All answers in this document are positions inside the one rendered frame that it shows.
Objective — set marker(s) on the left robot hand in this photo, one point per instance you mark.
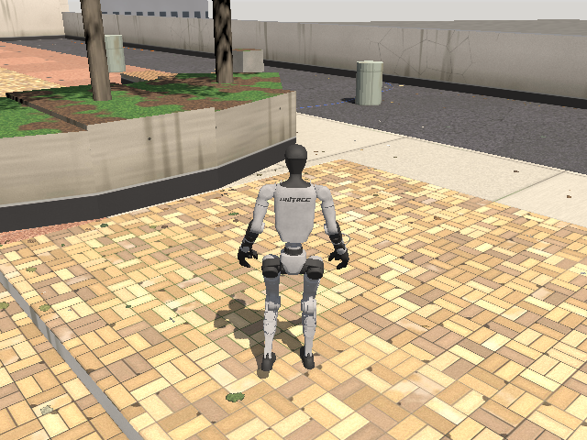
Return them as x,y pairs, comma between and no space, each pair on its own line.
242,255

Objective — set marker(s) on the robot left upper arm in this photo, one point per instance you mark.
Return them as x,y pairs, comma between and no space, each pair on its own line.
266,193

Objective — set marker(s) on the right robot forearm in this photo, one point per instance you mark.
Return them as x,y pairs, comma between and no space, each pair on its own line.
338,242

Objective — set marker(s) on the left robot forearm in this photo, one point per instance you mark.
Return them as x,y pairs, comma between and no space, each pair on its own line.
248,239

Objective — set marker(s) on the robot right upper arm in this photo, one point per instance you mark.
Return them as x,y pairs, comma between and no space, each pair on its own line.
328,209

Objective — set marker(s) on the right robot hand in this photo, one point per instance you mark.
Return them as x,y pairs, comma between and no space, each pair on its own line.
344,257

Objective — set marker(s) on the right robot foot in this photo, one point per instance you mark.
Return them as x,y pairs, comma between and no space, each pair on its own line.
308,361

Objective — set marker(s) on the left robot shin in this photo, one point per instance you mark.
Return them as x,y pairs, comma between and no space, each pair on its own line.
269,327

